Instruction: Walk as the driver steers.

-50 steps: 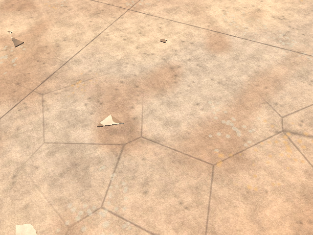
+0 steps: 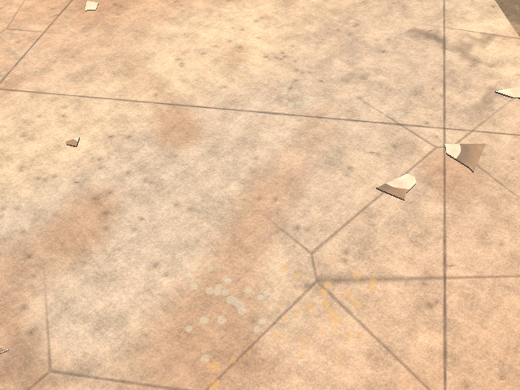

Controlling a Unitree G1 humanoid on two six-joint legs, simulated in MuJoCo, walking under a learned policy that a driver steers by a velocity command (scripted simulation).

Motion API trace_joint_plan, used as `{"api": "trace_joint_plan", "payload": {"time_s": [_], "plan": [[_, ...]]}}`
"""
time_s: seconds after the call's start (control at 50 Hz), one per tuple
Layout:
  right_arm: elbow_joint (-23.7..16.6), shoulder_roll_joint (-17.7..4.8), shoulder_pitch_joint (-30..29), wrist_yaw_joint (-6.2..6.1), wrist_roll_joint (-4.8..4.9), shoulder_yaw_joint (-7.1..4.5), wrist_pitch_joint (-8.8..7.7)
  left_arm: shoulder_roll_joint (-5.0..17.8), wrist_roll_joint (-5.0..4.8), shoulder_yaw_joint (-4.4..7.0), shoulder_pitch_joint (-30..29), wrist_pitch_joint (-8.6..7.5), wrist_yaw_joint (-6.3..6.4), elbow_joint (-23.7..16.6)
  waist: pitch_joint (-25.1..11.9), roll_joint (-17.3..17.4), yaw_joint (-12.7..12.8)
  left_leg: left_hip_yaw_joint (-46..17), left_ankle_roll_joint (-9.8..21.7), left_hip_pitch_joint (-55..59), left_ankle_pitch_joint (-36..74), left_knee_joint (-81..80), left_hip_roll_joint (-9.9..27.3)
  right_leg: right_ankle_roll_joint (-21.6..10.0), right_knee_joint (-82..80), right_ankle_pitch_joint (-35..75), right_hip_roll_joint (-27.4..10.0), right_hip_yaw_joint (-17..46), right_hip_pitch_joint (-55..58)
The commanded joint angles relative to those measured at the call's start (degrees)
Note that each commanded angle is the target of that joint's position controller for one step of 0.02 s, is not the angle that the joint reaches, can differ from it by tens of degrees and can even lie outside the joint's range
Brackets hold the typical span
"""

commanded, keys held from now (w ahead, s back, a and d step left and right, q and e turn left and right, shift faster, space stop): w+q+shift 0.42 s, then w+shift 0.52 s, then w+e+shift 0.06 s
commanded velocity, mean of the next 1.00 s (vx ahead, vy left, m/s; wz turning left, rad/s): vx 0.99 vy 0.00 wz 0.52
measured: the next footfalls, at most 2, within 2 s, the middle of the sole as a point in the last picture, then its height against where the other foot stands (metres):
left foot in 0.10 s outside the picture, level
right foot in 0.50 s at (320, 295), level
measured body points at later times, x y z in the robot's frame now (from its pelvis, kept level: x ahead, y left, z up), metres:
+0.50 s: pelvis +0.48 -0.01 -0.01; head +0.51 +0.01 +0.44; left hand +0.66 +0.27 -0.05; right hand +0.56 -0.31 -0.12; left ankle +0.23 +0.00 -0.70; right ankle +0.68 -0.10 -0.72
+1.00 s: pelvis +0.89 +0.19 -0.01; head +0.91 +0.21 +0.44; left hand +0.68 +0.36 -0.14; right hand +1.20 +0.12 -0.08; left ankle +0.93 +0.29 -0.72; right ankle +0.75 -0.06 -0.61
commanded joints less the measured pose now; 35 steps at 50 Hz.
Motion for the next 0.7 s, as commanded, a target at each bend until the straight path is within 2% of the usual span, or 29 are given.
{"api": "trace_joint_plan", "payload": {"time_s": [0.02, 0.04, 0.06, 0.08, 0.1, 0.12, 0.14, 0.16, 0.18, 0.2, 0.22, 0.24, 0.26, 0.3, 0.34, 0.38, 0.42, 0.44, 0.46, 0.48, 0.5, 0.52, 0.54, 0.56, 0.58, 0.6, 0.64, 0.66, 0.7], "plan": [[-2.8, -5.0, 0.8, -0.37, 0.12, -0.48, -0.38, 10.9, 0.45, 2.29, -2.9, -0.59, 2.44, -2.3, -1.3, -8.2, -5.5, 6.3, 2.6, 17.8, -1.2, -3.8, -5.5, 7.6, 9.9, 90.1, -15.8, -3.5, -6.1], [-1.0, -7.2, 7.4, -0.76, 0.12, -1.25, -0.01, 12.6, 1.04, 2.94, -4.6, 0.38, 3.33, -2.5, -4.6, -9.3, -9.4, 6.5, 3.5, 23.5, -4.5, -3.9, -7.2, 7.9, 19.1, 98.0, -16.8, -3.4, -4.3], [2.0, -10.1, 17.8, -1.16, 0.11, -2.51, 0.20, 14.0, 1.71, 3.54, -7.7, 1.49, 3.85, -3.4, -8.6, -9.3, -14.5, 5.3, 5.1, 32.8, -8.0, -4.0, -8.2, 7.8, 32.7, 100.2, -17.4, -2.8, -6.1], [5.8, -12.6, 31.5, -1.83, 0.16, -4.12, 0.23, 15.7, 2.01, 4.21, -13.4, 2.31, 4.00, -4.9, -10.9, -8.3, -21.9, -1.5, 9.1, 44.9, -11.5, -7.8, -5.3, 6.9, 54.3, 92.7, -16.6, -1.6, -15.1], [8.0, -13.0, 34.9, -2.90, 1.04, -5.00, 0.26, 11.7, 1.58, 3.40, -18.7, 2.16, 2.52, -5.5, -7.3, 1.3, -22.6, -7.2, 11.9, 52.9, -13.0, -11.0, -2.0, 5.1, 80.2, 38.3, -6.7, -1.3, -31.3], [7.9, -12.3, 27.7, -3.13, 0.40, -4.43, 0.56, 0.3, 2.39, 0.22, -19.8, 0.60, 1.27, -9.8, -2.0, 11.6, -12.3, -23.6, 16.0, 57.2, -4.9, -4.6, 2.8, 5.5, 97.4, -7.1, 0.9, 6.7, -56.6], [4.7, -13.4, 20.2, -3.60, -0.15, -4.59, 0.60, 0.4, 0.50, -0.97, -14.3, -0.70, 0.21, -14.7, -9.1, 12.9, -6.1, -49.5, 24.2, 60.8, -24.4, -20.9, 11.7, 5.8, 98.4, -6.4, -0.2, 17.7, -67.1], [2.7, -10.7, 18.1, -3.97, -0.54, -4.71, 0.36, 5.7, 1.85, -0.85, -14.9, -2.08, -0.35, -14.0, -5.9, 1.3, -5.8, -54.9, 21.8, 55.0, -39.4, -32.2, 13.9, 3.8, 90.4, -1.1, -4.3, 19.6, -66.4], [2.8, -8.6, 15.9, -4.05, -0.96, -4.27, -0.03, 8.0, 2.14, -0.38, -16.0, -2.25, -0.59, -13.2, -0.6, -6.2, -3.0, -51.7, 18.9, 45.7, -40.5, -34.8, 12.8, 3.7, 83.7, 2.4, -6.7, 18.7, -63.4], [3.0, -8.4, 14.9, -4.11, -0.77, -3.99, -0.84, 7.8, 3.22, -0.65, -17.1, -1.42, -0.39, -13.3, 3.0, -8.8, -0.8, -47.5, 17.3, 38.1, -35.2, -35.1, 10.5, 4.7, 79.2, 2.0, -8.3, 18.1, -60.7], [2.7, -8.7, 14.3, -4.44, -0.62, -3.84, -1.96, 7.6, 3.86, -0.98, -17.3, 0.08, -0.32, -13.4, 4.8, -9.4, 0.5, -43.6, 16.5, 31.9, -32.1, -35.5, 8.0, 6.1, 74.8, 1.9, -10.1, 17.6, -57.8], [2.9, -8.5, 13.9, -4.45, -0.30, -3.54, -2.85, 7.1, 3.96, -1.33, -18.1, 1.41, -0.43, -13.7, 6.6, -9.2, 1.4, -39.3, 15.6, 25.8, -30.0, -36.6, 5.8, 7.3, 69.3, 2.0, -11.8, 16.3, -54.9], [2.6, -9.2, 13.6, -4.28, -0.08, -3.73, -3.64, 6.7, 3.78, -1.71, -20.9, 2.06, -0.63, -14.9, 7.5, -8.1, 0.9, -35.5, 15.1, 21.1, -25.8, -37.8, 3.5, 8.3, 62.9, 4.8, -12.7, 14.3, -52.1], [2.6, -9.6, 14.4, -4.21, 0.17, -4.23, -4.21, 5.6, 2.35, -2.37, -27.9, 2.15, -1.29, -17.7, 7.8, -4.7, -2.0, -29.9, 13.1, 17.4, -15.9, -38.1, 0.3, 9.3, 49.5, 14.1, -13.2, 11.8, -46.6], [3.2, -10.0, 16.4, -3.82, 0.99, -4.78, -4.15, 3.3, 0.97, -3.13, -32.6, 2.11, -1.63, -19.3, 5.7, -1.4, -5.7, -27.4, 9.8, 20.7, -6.8, -36.1, -1.7, 8.7, 38.1, 23.8, -11.3, 10.0, -42.1], [3.4, -11.4, 18.2, -3.50, 1.05, -5.48, -3.93, 3.8, 0.31, -2.88, -33.9, 1.88, -1.45, -19.9, 2.6, 1.1, -8.0, -28.3, 8.3, 28.3, 3.0, -33.2, -0.5, 7.8, 32.2, 27.4, -8.9, 9.4, -40.3], [3.2, -12.1, 18.0, -3.88, 0.72, -5.99, -3.66, 5.4, 0.42, -2.28, -33.3, 1.39, -0.99, -19.9, 0.5, 2.3, -7.9, -29.2, 6.5, 35.1, 10.0, -28.3, 0.5, 7.0, 26.1, 25.5, -7.2, 10.4, -37.5], [3.2, -12.7, 17.8, -4.14, 0.52, -6.14, -3.80, 7.1, 0.61, -1.49, -30.2, 1.12, -0.57, -18.9, -2.2, 2.4, -6.6, -29.0, 5.3, 38.8, 18.0, -23.9, 1.1, 6.3, 24.4, 23.3, -5.9, 10.2, -33.9], [3.4, -14.0, 17.4, -4.16, -0.03, -6.34, -3.98, 9.7, 0.51, -0.20, -23.8, 0.79, 0.02, -16.9, -7.1, 2.4, -3.5, -28.4, 4.1, 41.8, 25.7, -15.8, 1.7, 5.2, 24.8, 18.6, -4.6, 9.9, -27.6], [3.0, -15.5, 14.6, -3.92, -0.39, -6.57, -4.29, 12.0, 0.42, 1.14, -13.1, 0.44, 0.77, -14.2, -12.4, 2.3, 3.3, -26.9, 3.0, 39.7, 26.2, -3.8, 1.0, 4.0, 24.9, 15.9, -5.7, 9.7, -16.7], [2.1, -12.2, 11.8, -3.99, -0.82, -5.74, -5.12, 15.2, 1.29, 2.91, 0.0, 0.12, 1.91, -11.2, -18.3, 0.5, 9.5, -24.2, 2.6, 30.8, 16.1, 12.4, -0.8, 2.4, 28.3, 5.1, -12.2, 15.3, -3.0], [-0.3, -1.1, 17.3, -3.90, 1.38, -2.95, -5.62, 19.9, 4.03, 4.30, 3.6, -0.10, 1.92, -9.7, -25.5, -18.5, 4.9, -18.4, 0.6, 12.0, -29.2, 31.9, -7.8, -3.6, 21.3, -14.0, -30.1, 45.4, 12.0], [-0.9, -3.3, 18.2, -3.84, 1.16, -1.95, -5.24, 19.2, 2.62, 4.99, -0.6, 0.58, 0.88, -9.1, -24.8, -22.5, 2.5, -16.1, 1.1, 3.5, -29.6, 37.9, -5.8, -6.5, 10.7, -24.0, -31.6, 64.4, 8.7], [-0.4, -6.4, 11.9, -3.97, -0.11, -2.44, -4.44, 12.9, 2.08, 4.15, -7.4, 0.78, 0.34, -10.2, -14.0, -12.1, 2.3, -14.7, 1.3, 1.0, -22.9, 36.9, -1.3, -5.7, 10.1, -24.9, -28.1, 54.3, -0.4], [-1.2, -6.9, 7.7, -3.30, -1.02, -2.35, -4.14, 9.5, 1.86, 3.53, -9.7, 0.86, -0.07, -9.4, -8.7, -4.9, 1.9, -13.8, 0.8, 2.4, -19.4, 33.7, 0.3, -5.1, 10.6, -15.1, -25.2, 44.9, -8.0], [-2.4, -6.4, 4.1, -2.62, -1.69, -2.23, -3.83, 8.0, 2.03, 3.15, -8.7, 0.74, -0.17, -7.8, -5.9, -2.7, 1.8, -13.9, 0.7, 3.7, -19.5, 31.1, 1.2, -4.0, 10.5, -6.7, -22.5, 38.0, -12.9], [-4.2, -3.6, 3.0, -1.48, -2.33, -1.22, -2.82, 5.0, 1.58, 2.10, -5.2, -0.05, -0.33, -3.6, -3.1, -6.0, -0.4, -15.3, 0.2, 4.3, -20.9, 27.9, 2.2, -3.6, 9.1, 0.3, -19.9, 31.3, -17.7], [-5.1, -2.9, 2.4, -1.30, -2.38, -0.80, -2.44, 4.9, 0.94, 2.03, -4.0, -0.61, -0.51, -2.3, -2.1, -6.4, -1.1, -15.6, 0.0, 3.1, -21.5, 26.4, 2.1, -3.7, 8.1, 2.7, -19.9, 29.9, -18.4], [-7.5, -3.1, -1.8, -0.92, -2.67, -0.13, -2.08, 6.6, 0.13, 2.34, -3.4, -1.39, -0.65, -1.1, 1.2, -5.7, -2.0, -15.2, -0.7, -0.4, -19.2, 21.5, 2.4, -4.4, 4.4, 6.7, -20.2, 25.8, -20.6]]}}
